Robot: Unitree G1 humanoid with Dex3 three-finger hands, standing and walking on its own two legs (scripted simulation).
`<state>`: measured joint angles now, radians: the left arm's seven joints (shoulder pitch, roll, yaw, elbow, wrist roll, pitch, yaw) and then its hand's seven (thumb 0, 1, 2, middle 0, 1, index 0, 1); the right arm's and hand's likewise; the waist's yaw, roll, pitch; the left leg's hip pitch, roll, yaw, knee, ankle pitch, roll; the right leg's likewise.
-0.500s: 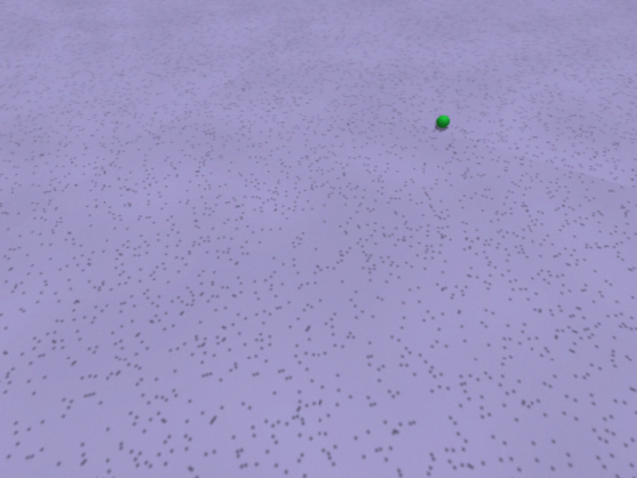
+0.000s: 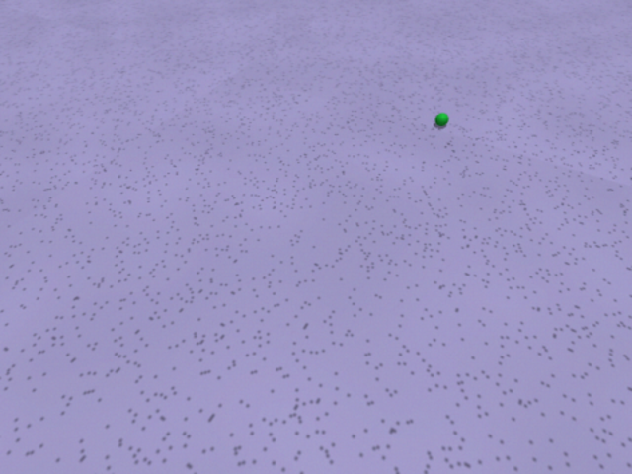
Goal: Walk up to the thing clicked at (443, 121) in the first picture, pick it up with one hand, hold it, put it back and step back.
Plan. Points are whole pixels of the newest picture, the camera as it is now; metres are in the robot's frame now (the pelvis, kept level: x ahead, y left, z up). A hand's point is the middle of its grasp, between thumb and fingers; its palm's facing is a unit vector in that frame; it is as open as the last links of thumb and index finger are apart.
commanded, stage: stand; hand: left
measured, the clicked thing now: (441, 119) +1.99 -0.73 -0.75
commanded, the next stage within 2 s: walk up in 0.62 s
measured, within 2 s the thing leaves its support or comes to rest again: neither
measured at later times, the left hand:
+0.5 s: hand out of the picture +0.08 +0.25 -0.16, palm faces -0.04 -0.94 -0.34, open 7.4 cm
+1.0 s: hand (203, 414) +0.24 +0.19 -0.14, palm faces -0.16 -0.88 -0.45, open 7.4 cm
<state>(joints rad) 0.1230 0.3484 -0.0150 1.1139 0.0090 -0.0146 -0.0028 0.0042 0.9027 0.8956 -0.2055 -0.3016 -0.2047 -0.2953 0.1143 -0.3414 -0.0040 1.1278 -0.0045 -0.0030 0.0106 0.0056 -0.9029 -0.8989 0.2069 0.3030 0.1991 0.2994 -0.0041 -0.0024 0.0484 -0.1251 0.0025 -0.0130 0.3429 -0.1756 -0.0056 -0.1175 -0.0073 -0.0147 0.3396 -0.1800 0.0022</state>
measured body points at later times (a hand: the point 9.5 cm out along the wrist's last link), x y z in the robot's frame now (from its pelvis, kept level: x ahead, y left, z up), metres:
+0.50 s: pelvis +0.01 +0.00 +0.00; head +0.01 +0.00 +0.45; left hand +0.08 +0.30 -0.13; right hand +0.08 -0.30 -0.13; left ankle +0.01 +0.12 -0.75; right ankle +0.00 -0.12 -0.75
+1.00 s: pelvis +0.10 -0.11 -0.04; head +0.07 -0.13 +0.41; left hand +0.25 +0.23 -0.11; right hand +0.09 -0.48 -0.15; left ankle +0.01 +0.11 -0.74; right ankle +0.14 -0.24 -0.75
